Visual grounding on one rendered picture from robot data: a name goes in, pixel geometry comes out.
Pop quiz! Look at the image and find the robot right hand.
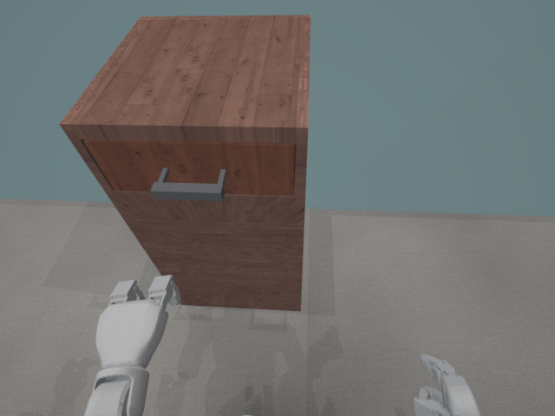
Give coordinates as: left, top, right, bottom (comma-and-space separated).
414, 354, 481, 416

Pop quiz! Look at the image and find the robot left hand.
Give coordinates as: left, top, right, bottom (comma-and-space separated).
95, 275, 181, 369

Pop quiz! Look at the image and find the handle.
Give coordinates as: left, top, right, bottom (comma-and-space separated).
150, 168, 226, 201

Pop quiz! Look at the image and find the robot left forearm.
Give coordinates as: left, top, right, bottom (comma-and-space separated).
83, 365, 149, 416

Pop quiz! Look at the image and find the cabinet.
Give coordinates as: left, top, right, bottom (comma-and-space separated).
59, 15, 310, 311

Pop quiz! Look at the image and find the drawer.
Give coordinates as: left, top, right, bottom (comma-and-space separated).
83, 140, 297, 196

